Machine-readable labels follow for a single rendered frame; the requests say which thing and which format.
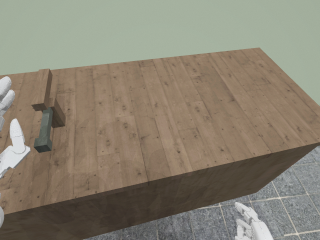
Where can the tap lever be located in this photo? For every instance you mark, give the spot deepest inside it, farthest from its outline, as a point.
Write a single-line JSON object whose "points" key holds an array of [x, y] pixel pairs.
{"points": [[43, 142]]}

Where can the counter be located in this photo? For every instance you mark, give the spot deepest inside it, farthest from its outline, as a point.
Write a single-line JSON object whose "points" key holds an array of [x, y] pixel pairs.
{"points": [[138, 141]]}

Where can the robot left hand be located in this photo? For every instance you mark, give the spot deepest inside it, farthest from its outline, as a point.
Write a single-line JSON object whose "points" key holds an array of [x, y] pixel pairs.
{"points": [[12, 156]]}

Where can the robot right hand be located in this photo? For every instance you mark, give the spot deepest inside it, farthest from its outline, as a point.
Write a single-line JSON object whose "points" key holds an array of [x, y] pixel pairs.
{"points": [[257, 230]]}

